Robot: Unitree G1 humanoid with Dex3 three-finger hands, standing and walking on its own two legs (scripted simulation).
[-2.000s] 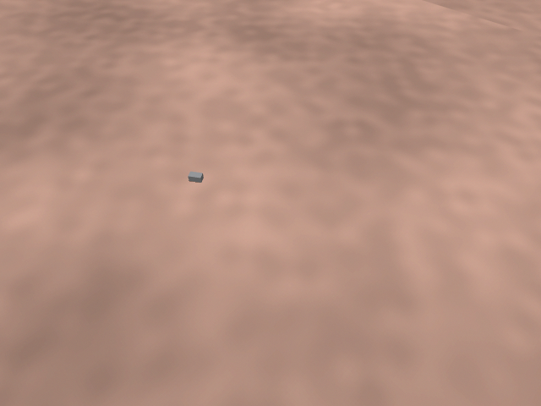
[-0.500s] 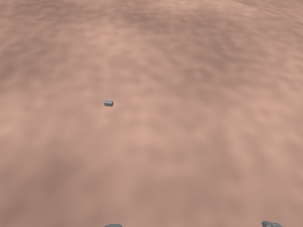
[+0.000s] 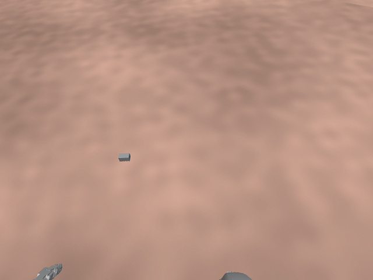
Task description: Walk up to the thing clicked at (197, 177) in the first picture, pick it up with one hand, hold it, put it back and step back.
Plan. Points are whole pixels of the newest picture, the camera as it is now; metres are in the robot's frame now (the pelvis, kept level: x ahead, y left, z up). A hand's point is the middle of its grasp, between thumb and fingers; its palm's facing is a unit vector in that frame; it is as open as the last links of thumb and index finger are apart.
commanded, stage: walk up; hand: left
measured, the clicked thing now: (124, 157) +0.94 +0.40 -0.74
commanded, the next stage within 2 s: none
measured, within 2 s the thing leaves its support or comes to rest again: neither
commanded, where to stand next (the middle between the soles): +0.56 +0.20 m, yaw -6 degrees
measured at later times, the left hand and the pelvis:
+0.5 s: hand (35, 235) +0.27 +0.41 -0.14, palm faces -0.13 -0.91 -0.40, open 7.4 cm; pelvis +0.19 +0.12 +0.01, yaw -4 degrees
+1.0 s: hand (51, 167) +0.46 +0.40 -0.10, palm faces -0.10 -0.88 -0.46, open 7.4 cm; pelvis +0.36 +0.14 +0.01, yaw -6 degrees
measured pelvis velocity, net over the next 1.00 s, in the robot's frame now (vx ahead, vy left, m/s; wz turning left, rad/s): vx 0.36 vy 0.14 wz -0.10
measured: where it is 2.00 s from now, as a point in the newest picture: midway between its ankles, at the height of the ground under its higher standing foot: (149, 221)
